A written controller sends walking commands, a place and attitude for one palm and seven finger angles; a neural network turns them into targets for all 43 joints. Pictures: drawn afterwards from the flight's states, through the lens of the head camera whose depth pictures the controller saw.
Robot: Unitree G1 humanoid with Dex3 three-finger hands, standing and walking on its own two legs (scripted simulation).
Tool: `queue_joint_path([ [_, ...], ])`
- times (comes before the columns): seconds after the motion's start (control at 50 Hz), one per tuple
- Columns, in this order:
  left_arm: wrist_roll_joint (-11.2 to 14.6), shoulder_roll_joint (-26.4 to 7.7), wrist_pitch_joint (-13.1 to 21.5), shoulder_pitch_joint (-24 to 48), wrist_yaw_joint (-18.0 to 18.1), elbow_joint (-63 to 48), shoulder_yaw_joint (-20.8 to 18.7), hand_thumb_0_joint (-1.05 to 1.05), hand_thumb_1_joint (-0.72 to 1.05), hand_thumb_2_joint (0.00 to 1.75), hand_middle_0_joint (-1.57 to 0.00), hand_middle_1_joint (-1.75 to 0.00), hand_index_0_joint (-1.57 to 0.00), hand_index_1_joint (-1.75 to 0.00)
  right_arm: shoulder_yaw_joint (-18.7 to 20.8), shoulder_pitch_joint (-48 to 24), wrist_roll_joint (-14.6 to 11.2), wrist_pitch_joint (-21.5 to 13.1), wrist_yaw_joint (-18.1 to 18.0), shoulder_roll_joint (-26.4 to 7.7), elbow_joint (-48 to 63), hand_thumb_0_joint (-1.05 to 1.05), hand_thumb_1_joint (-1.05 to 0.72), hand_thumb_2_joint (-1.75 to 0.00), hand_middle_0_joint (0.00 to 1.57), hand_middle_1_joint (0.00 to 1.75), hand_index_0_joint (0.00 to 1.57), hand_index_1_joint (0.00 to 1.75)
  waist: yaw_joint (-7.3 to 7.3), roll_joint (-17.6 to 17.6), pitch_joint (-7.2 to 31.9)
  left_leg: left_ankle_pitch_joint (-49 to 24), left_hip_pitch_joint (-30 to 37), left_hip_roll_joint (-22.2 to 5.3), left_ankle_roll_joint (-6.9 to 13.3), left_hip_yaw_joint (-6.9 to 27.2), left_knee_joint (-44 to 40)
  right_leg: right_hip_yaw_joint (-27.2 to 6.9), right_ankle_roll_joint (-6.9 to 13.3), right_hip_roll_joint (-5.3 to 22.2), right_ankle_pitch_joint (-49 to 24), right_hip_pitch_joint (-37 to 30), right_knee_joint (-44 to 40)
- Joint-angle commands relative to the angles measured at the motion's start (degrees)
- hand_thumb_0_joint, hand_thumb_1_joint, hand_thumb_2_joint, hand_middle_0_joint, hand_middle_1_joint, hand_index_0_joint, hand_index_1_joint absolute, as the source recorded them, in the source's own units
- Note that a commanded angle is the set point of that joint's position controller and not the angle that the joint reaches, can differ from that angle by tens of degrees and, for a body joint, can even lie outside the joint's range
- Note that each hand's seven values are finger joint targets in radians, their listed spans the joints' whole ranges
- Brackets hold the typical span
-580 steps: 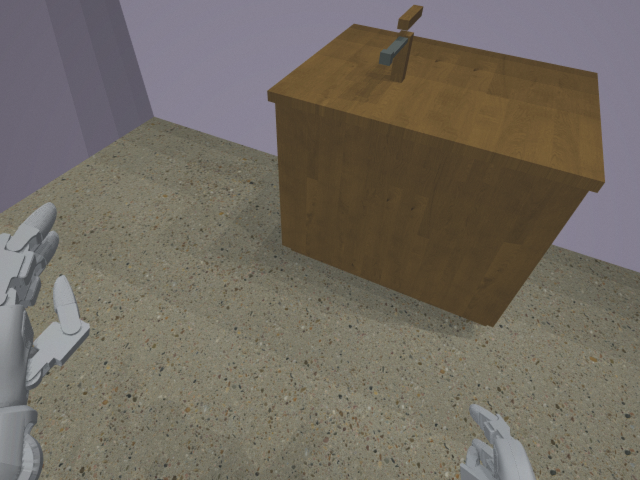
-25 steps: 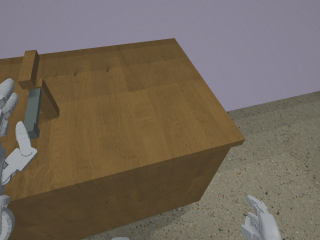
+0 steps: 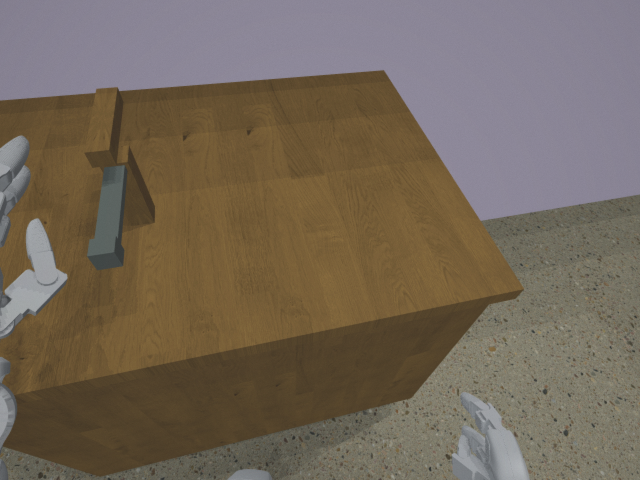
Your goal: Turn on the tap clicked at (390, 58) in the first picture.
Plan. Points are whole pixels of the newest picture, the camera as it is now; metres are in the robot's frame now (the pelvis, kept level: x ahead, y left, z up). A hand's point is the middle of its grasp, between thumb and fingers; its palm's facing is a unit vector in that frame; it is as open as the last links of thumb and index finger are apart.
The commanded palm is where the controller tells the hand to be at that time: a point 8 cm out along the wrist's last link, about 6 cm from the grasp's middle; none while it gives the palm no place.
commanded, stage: come to a stop and stand still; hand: left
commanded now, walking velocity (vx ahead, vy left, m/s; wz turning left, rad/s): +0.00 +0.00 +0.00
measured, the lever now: (106, 253) +0.31 +0.30 +0.10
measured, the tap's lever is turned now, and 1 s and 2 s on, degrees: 0 0 0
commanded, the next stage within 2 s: look again from close up in 0.38 s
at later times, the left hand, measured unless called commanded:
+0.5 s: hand (47, 281) +0.23 +0.28 +0.17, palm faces +0.43 -0.83 -0.35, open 7.4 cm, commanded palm +0.17 +0.30 +0.18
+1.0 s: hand (76, 277) +0.24 +0.27 +0.16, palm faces +0.37 -0.85 -0.38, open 7.4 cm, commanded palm +0.18 +0.30 +0.18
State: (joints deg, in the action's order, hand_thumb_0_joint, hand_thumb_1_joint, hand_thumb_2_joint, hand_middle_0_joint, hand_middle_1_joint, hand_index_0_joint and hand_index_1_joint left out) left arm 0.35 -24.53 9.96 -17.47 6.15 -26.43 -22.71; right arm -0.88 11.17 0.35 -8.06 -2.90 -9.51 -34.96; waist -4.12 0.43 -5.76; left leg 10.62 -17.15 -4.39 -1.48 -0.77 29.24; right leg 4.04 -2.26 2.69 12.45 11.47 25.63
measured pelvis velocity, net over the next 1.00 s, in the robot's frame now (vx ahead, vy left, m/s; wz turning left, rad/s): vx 0.01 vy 0.02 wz -0.03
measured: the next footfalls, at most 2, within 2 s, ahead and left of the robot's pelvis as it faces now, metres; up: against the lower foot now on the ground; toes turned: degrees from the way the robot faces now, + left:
none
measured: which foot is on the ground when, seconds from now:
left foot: down 0.00-1.00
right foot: down 0.00-1.00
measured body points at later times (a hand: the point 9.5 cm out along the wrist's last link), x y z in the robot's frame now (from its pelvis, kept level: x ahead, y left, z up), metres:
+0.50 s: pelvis +0.00 +0.03 +0.00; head +0.03 +0.05 +0.45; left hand +0.20 +0.32 +0.19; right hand +0.17 -0.20 -0.08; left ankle +0.05 +0.14 -0.74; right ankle +0.01 -0.15 -0.74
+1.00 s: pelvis +0.01 +0.02 +0.00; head +0.05 +0.04 +0.45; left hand +0.21 +0.31 +0.18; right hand +0.20 -0.20 -0.07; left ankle +0.05 +0.14 -0.74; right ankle +0.01 -0.15 -0.74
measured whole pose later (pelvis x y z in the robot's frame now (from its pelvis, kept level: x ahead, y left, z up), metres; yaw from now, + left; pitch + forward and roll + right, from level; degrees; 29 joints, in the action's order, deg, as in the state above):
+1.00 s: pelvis +0.01 +0.02 +0.00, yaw -2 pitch -1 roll -1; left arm 2.4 -20.8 11.6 -23.5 6.2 -28.0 -21.0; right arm 0.2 9.9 -1.0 -6.9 -1.4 -10.8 -32.6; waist -2.5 1.2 -6.2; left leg 11.2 -14.8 -3.0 -0.1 -3.2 27.2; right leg 1.6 -4.0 4.0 11.6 9.5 22.5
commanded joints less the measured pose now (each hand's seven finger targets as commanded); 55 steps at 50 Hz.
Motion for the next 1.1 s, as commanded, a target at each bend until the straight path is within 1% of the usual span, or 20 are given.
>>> queue_joint_path([
  [0.0, 0.9, -5.7, 5.4, 7.7, 0.3, 2.7, -5.0, 0.0, 0.9, 0.9, -0.2, -0.3, -0.2, -0.3, 4.4, 0.3, -0.8, -4.1, 0.8, -8.6, 7.9, 0.0, -0.9, -0.9, 0.2, 0.3, 0.2, 0.3, 2.0, -4.3, 17.4, -10.3, 10.4, 2.1, 1.0, -3.7, -1.5, -7.4, 5.7, 3.3, -16.6, -2.9, -1.0],
  [0.02, 1.5, -5.2, 5.8, 6.4, -0.5, -2.4, -2.4, 0.0, 0.9, 0.9, -0.2, -0.3, -0.2, -0.3, 4.5, -2.3, -1.0, -4.3, 1.2, -8.9, 8.6, 0.0, -0.9, -0.9, 0.2, 0.3, 0.2, 0.3, 1.39, -8.8, 16.7, -12.3, 11.4, 1.3, 1.8, -2.6, -2.7, -6.6, 4.5, 2.5, -14.0, -2.2, -1.1],
  [0.08, 2.2, -1.6, 5.5, -3.5, -0.5, -6.6, 1.4, 0.0, 0.9, 0.9, -0.2, -0.3, -0.2, -0.3, 3.6, -5.1, -1.9, -4.3, 2.7, -8.2, 9.6, 0.0, -0.9, -0.9, 0.2, 0.3, 0.2, 0.3, 1.41, -7.8, 13.2, -7.2, 8.8, -0.1, 2.3, -1.0, -5.7, -3.1, 2.9, 0.7, -4.7, -1.4, -1.8],
  [0.12, 1.8, -4.4, 5.4, -3.8, -0.3, -8.6, -0.3, 0.0, 0.9, 0.9, -0.2, -0.3, -0.2, -0.3, 3.5, -5.2, -1.8, -4.0, 2.7, -8.9, 10.9, 0.0, -0.9, -0.9, 0.2, 0.3, 0.2, 0.3, 1.53, -1.3, 9.1, 4.8, 1.6, 0.4, 1.9, -0.2, -7.9, -2.5, 2.5, 0.0, 1.5, -2.2, -3.9],
  [0.16, 1.8, -8.2, 5.9, -4.7, 0.2, -8.0, -4.9, 0.0, 0.9, 0.9, -0.2, -0.3, -0.2, -0.3, 3.5, -5.2, -1.6, -3.6, 1.8, -8.8, 11.2, 0.0, -0.9, -0.9, 0.2, 0.3, 0.2, 0.3, 1.69, 4.7, 6.5, 11.5, 0.7, 1.8, 1.6, -0.8, -7.5, -3.9, 2.6, 0.5, 8.1, 1.4, -7.8],
  [0.18, 1.9, -11.9, 6.0, -3.6, 0.9, -10.1, -8.7, 0.0, 0.9, 0.9, -0.2, -0.3, -0.2, -0.3, 3.4, -6.0, -1.8, -3.0, 1.3, -9.0, 11.0, 0.0, -0.9, -0.9, 0.2, 0.3, 0.2, 0.3, 1.97, 2.8, 6.3, 10.4, 2.3, 2.0, 1.3, -0.8, -8.3, -3.0, 2.7, 0.2, 9.3, 2.8, -7.5],
  [0.2, 2.2, -10.1, 6.5, -3.4, 0.8, -9.4, -8.0, 0.0, 0.9, 0.9, -0.2, -0.3, -0.2, -0.3, 3.5, -5.5, -1.4, -2.8, 0.8, -8.8, 11.4, 0.0, -0.9, -0.9, 0.2, 0.3, 0.2, 0.3, 2.35, 2.4, 6.8, 11.6, 1.8, 1.6, 1.9, 0.0, -9.1, -2.5, 2.6, 0.1, 9.7, 2.1, -7.0],
  [0.28, 2.0, -11.0, 7.9, 2.5, 1.2, -13.6, -9.1, 0.0, 0.9, 0.9, -0.2, -0.3, -0.2, -0.3, 3.1, -5.9, -1.6, -3.5, -0.1, -8.8, 11.7, 0.0, -0.9, -0.9, 0.2, 0.3, 0.2, 0.3, 2.39, -8.4, 6.5, 15.2, 0.3, -0.3, 2.7, 1.6, -13.2, -2.2, 2.2, -1.6, 5.6, -0.9, -3.7],
  [0.3, 1.9, -9.1, 8.2, 3.1, 1.0, -13.0, -7.5, 0.0, 0.9, 0.9, -0.2, -0.3, -0.2, -0.3, 3.2, -5.2, -1.3, -3.9, -0.2, -9.0, 11.4, 0.0, -0.9, -0.9, 0.2, 0.3, 0.2, 0.3, 2.37, -8.8, 7.2, 16.6, -0.8, -0.9, 3.2, 1.9, -13.5, -1.8, 2.2, -1.5, 4.4, -2.7, -3.0],
  [0.38, 1.3, -5.5, 8.2, 1.8, 0.9, -13.4, -3.7, 0.0, 0.9, 0.9, -0.2, -0.3, -0.2, -0.3, 3.1, -4.7, -1.3, -6.0, 0.6, -8.4, 10.0, 0.0, -0.9, -0.9, 0.2, 0.3, 0.2, 0.3, 2.48, -6.0, 11.6, 6.8, 6.4, 0.8, 2.5, -0.3, -8.4, -3.5, 2.7, -0.4, -2.1, -2.7, -5.7],
  [0.5, 0.8, -3.0, 6.6, -1.1, 0.6, -9.4, -1.1, 0.0, 0.9, 0.9, -0.2, -0.3, -0.2, -0.3, 3.4, -3.9, -0.8, -5.4, 1.5, -9.1, 8.4, 0.0, -0.9, -0.9, 0.2, 0.3, 0.2, 0.3, 2.71, -4.6, 9.6, 2.0, 5.0, 0.8, 1.7, 0.3, -8.6, -2.6, 2.2, -0.8, -4.6, -2.3, -5.8],
  [0.58, 1.2, -7.3, 6.3, -1.1, 0.9, -10.7, -5.8, 0.0, 0.9, 0.9, -0.2, -0.3, -0.2, -0.3, 3.2, -5.5, -1.2, -4.1, 1.2, -8.5, 9.5, 0.0, -0.9, -0.9, 0.2, 0.3, 0.2, 0.3, 2.63, -3.6, 9.1, 2.2, 5.0, 0.7, 1.6, 0.3, -9.1, -2.8, 2.2, -0.7, -4.4, -2.2, -6.0],
  [0.6, 1.5, -5.4, 6.5, -0.8, 0.6, -10.8, -4.1, 0.0, 0.9, 0.9, -0.2, -0.3, -0.2, -0.3, 3.1, -4.9, -0.9, -3.6, 1.2, -8.6, 9.6, 0.0, -0.9, -0.9, 0.2, 0.3, 0.2, 0.3, 2.78, -3.2, 9.5, 1.7, 4.1, 0.9, 1.7, 0.3, -9.1, -2.3, 2.2, -1.0, -4.8, -3.3, -5.8],
  [0.68, 2.0, -8.0, 6.5, -1.7, 0.8, -15.1, -6.7, 0.0, 0.9, 0.9, -0.2, -0.3, -0.2, -0.3, 3.1, -6.2, -1.3, -3.3, 1.0, -8.3, 10.8, 0.0, -0.9, -0.9, 0.2, 0.3, 0.2, 0.3, 2.57, -4.8, 11.5, -1.6, 6.4, 0.9, 1.9, 0.0, -8.2, -2.5, 2.2, -0.6, -7.7, -4.5, -5.1],
  [0.7, 2.2, -5.9, 6.5, -2.3, 0.5, -14.5, -4.8, 0.0, 0.9, 0.9, -0.2, -0.3, -0.2, -0.3, 3.1, -5.4, -1.0, -3.0, 1.0, -8.4, 10.6, 0.0, -0.9, -0.9, 0.2, 0.3, 0.2, 0.3, 2.57, -4.4, 11.8, -2.3, 5.8, 0.9, 2.0, -0.1, -8.1, -2.1, 2.1, -0.8, -8.3, -5.0, -5.3],
  [0.76, 2.2, -5.9, 6.4, -3.1, 0.6, -16.3, -4.7, 0.0, 0.9, 0.9, -0.2, -0.3, -0.2, -0.3, 3.7, -4.9, -1.2, -3.2, 1.2, -8.6, 11.0, 0.0, -0.9, -0.9, 0.2, 0.3, 0.2, 0.3, 2.56, -5.9, 13.2, -4.3, 7.5, 0.6, 2.0, -0.2, -7.0, -2.7, 2.3, -0.2, -10.2, -5.4, -4.6],
  [0.9, 2.2, -3.8, 5.1, -3.0, 0.7, -12.1, -2.7, 0.0, 0.9, 0.9, -0.2, -0.3, -0.2, -0.3, 3.5, -4.6, -1.3, -2.1, 1.1, -8.8, 10.4, 0.0, -0.9, -0.9, 0.2, 0.3, 0.2, 0.3, 2.97, -4.1, 10.4, -3.9, 6.5, 0.2, 1.6, 0.3, -8.4, -2.0, 1.8, -0.9, -8.9, -3.5, -5.2],
  [0.98, 2.2, -7.0, 5.2, -1.4, 1.0, -15.0, -5.6, 0.0, 0.9, 0.9, -0.2, -0.3, -0.2, -0.3, 3.6, -6.0, -1.8, -1.7, 1.0, -8.6, 11.8, 0.0, -0.9, -0.9, 0.2, 0.3, 0.2, 0.3, 2.52, -5.0, 10.1, -8.8, 7.0, -1.7, 1.6, 1.0, -8.6, -1.7, 1.4, -1.3, -9.7, -2.7, -2.9],
  [1.0, 2.6, -5.1, 5.3, -2.5, 0.5, -14.1, -4.0, 0.0, 0.9, 0.9, -0.2, -0.3, -0.2, -0.3, 3.6, -5.0, -1.4, -1.3, 1.2, -8.6, 11.9, 0.0, -0.9, -0.9, 0.2, 0.3, 0.2, 0.3, 2.32, -5.1, 10.9, -10.4, 6.8, -2.3, 1.9, 0.9, -8.3, -1.3, 1.3, -1.6, -9.9, -3.0, -2.3],
  [1.08, 2.8, -7.3, 5.7, -4.3, 0.4, -17.5, -6.3, 0.0, 0.9, 0.9, -0.2, -0.3, -0.2, -0.3, 4.0, -5.5, -1.8, -1.6, 1.8, -8.1, 13.0, 0.0, -0.9, -0.9, 0.2, 0.3, 0.2, 0.3, 2.03, -6.3, 12.9, -14.8, 7.8, -3.9, 2.1, 0.2, -5.5, -1.7, 1.5, -1.0, -11.9, -2.2, -0.6],
])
